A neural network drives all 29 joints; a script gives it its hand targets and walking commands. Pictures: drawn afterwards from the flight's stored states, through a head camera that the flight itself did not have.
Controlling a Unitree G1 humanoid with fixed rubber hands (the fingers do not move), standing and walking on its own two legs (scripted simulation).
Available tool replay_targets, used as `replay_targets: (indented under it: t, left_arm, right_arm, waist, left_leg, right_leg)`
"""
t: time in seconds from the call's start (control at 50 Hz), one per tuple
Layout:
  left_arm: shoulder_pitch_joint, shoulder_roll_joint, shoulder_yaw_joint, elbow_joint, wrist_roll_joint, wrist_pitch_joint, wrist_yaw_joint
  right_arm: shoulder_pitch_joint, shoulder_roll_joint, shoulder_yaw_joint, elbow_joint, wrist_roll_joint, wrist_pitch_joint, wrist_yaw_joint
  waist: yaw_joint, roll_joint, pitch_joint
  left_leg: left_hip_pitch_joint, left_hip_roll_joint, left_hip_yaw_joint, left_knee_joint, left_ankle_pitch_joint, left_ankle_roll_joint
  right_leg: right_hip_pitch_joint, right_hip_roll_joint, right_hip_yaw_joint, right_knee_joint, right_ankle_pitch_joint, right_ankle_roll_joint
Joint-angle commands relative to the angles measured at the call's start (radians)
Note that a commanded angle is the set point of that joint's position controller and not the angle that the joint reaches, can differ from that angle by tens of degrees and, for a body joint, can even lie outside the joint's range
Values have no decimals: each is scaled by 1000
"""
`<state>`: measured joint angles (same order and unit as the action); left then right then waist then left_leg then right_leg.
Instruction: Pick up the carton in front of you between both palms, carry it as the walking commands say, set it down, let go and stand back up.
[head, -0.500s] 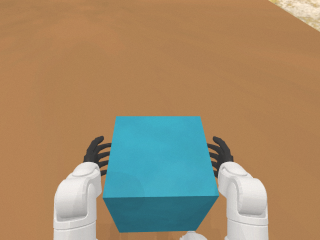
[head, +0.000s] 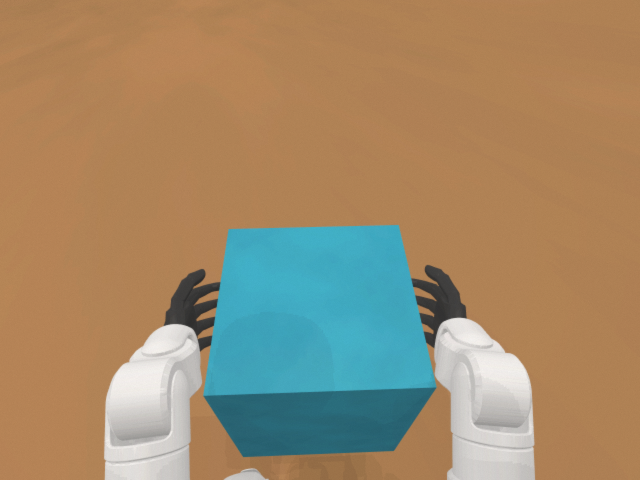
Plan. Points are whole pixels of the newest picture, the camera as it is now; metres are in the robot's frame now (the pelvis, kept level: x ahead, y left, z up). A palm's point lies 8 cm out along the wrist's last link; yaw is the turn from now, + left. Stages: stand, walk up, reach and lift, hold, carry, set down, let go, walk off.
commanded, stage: carry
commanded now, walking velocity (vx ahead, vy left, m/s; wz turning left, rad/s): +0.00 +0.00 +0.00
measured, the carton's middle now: (316, 347) +0.28 +0.00 -0.02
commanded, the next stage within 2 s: none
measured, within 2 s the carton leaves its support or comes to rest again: neither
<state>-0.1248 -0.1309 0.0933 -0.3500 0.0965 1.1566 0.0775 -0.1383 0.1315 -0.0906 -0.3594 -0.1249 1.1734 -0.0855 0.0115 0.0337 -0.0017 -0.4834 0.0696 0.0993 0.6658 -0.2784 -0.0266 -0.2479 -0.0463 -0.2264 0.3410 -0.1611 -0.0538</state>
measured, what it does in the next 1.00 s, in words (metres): steps on the spot: left foot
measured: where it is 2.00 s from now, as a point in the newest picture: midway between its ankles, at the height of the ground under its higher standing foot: outside the picture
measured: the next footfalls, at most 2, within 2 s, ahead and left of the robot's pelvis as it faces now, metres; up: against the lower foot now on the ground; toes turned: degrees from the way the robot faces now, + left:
left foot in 0.10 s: +0.17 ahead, +0.13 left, +0.00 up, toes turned -13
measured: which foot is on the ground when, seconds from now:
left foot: up 0.00-0.08, down 0.10-1.00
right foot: down 0.00-1.00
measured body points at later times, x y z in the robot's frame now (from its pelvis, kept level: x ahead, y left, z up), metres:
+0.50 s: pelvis +0.12 +0.03 -0.02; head +0.12 +0.03 +0.43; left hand +0.41 +0.16 +0.06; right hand +0.39 -0.14 +0.06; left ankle +0.14 +0.12 -0.75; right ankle +0.01 -0.08 -0.75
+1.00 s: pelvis +0.08 +0.02 -0.02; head +0.05 +0.02 +0.43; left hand +0.36 +0.16 +0.06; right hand +0.35 -0.14 +0.06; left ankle +0.14 +0.12 -0.75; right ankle +0.01 -0.08 -0.75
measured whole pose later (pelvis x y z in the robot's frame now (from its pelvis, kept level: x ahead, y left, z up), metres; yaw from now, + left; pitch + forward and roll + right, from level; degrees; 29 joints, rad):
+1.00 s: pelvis +0.08 +0.02 -0.02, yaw -3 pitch +2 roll +0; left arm -0.15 -0.13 0.10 -0.23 0.13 1.19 0.07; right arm -0.15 0.13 -0.11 -0.23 -0.14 1.18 -0.07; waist 0.00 0.00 -0.14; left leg -0.35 0.07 0.20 0.53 -0.20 0.03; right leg -0.16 -0.06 -0.16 0.51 -0.38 0.01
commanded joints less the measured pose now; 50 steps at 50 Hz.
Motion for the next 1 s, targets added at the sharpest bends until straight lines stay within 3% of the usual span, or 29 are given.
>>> replay_targets:
  t: [0.0, 0.06, 0.08, 0.1, 0.12, 0.14, 0.22, 0.3, 0.46, 0.56, 0.82, 0.98]
  left_arm:
    - [-380, -947, -710, -106, -398, -1, -266]
    - [-399, -896, -698, -115, -384, 21, -256]
    - [-391, -872, -690, -96, -371, 31, -252]
    - [-402, -853, -694, -90, -366, 45, -247]
    - [-411, -836, -698, -85, -367, 63, -243]
    - [-424, -826, -700, -79, -368, 77, -243]
    - [-456, -857, -705, 1, -377, 88, -251]
    - [-514, -907, -711, -19, -398, 71, -252]
    - [-465, -913, -697, -39, -385, 62, -243]
    - [-458, -907, -696, -42, -381, 62, -245]
    - [-485, -897, -700, -2, -380, 69, -254]
    - [-496, -903, -699, 95, -334, -2, -261]
  right_arm:
    - [-410, 946, 747, -121, 402, -13, 237]
    - [-420, 896, 736, -130, 412, 15, 244]
    - [-419, 868, 724, -118, 414, 30, 248]
    - [-419, 843, 710, -90, 407, 40, 252]
    - [-399, 831, 691, -46, 396, 46, 256]
    - [-376, 836, 675, -9, 390, 50, 259]
    - [-379, 871, 644, 73, 376, 56, 261]
    - [-467, 914, 668, 27, 402, 43, 260]
    - [-466, 908, 695, -30, 416, 40, 254]
    - [-461, 902, 700, -32, 417, 42, 258]
    - [-474, 890, 687, 17, 401, 50, 262]
    - [-482, 898, 683, 116, 359, -19, 270]
  waist:
    - [7, -216, -419]
    - [-7, -143, -361]
    - [-7, -101, -363]
    - [-1, 5, -383]
    - [-1, 72, -402]
    - [-4, 106, -382]
    - [-9, 57, -367]
    - [-11, 10, -409]
    - [-10, -41, -433]
    - [-9, -54, -405]
    - [-9, -39, -310]
    - [-11, -38, -271]
  left_leg:
    - [155, -20, 49, -123, 161, -5]
    - [311, 14, 65, -329, 421, -9]
    - [401, 83, 14, -308, 546, -3]
    - [475, 171, -58, -225, 826, 39]
    - [496, 204, -95, -205, 847, 91]
    - [442, 202, -115, -225, 764, 102]
    - [394, 138, -48, -162, 827, 84]
    - [417, 122, -26, -115, 880, 87]
    - [380, 105, -7, -86, 766, 83]
    - [343, 98, 2, -87, 632, 75]
    - [307, 107, -13, -163, 397, 63]
    - [285, 105, -21, -204, 286, 56]
  right_leg:
    - [262, -208, 54, 12, 632, -44]
    - [155, -155, 40, 91, 369, 24]
    - [84, -142, 47, 130, 241, 46]
    - [27, -106, 60, 173, 94, 74]
    - [16, -95, 101, 154, -8, 90]
    - [39, -92, 109, 147, -54, 93]
    - [82, -102, 109, 146, 156, 98]
    - [90, -98, 103, 165, 250, 102]
    - [139, -111, 114, 183, 378, 91]
    - [138, -126, 119, 173, 385, 81]
    - [59, -123, 137, 102, 103, 58]
    - [17, -120, 150, 65, -19, 45]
